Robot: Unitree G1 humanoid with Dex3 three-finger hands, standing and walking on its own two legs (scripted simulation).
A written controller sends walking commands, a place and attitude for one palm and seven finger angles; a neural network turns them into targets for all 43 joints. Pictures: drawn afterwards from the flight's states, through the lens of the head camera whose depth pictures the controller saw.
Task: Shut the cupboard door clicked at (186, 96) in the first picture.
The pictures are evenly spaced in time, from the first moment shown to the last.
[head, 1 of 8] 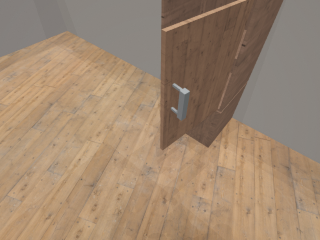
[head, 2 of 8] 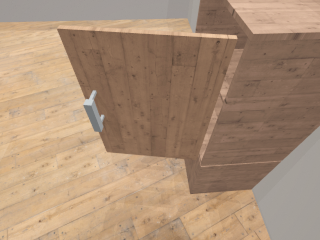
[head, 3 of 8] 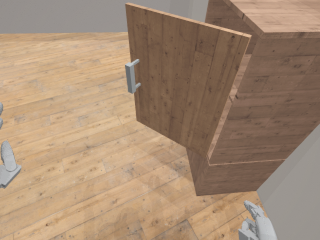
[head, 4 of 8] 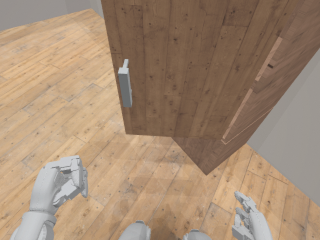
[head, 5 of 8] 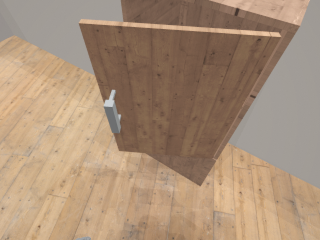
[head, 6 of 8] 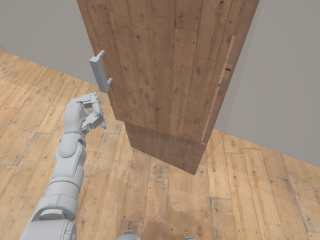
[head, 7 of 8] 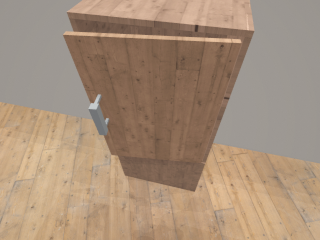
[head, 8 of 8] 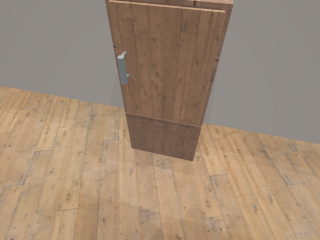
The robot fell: no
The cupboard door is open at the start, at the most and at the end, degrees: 80 80 0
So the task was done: yes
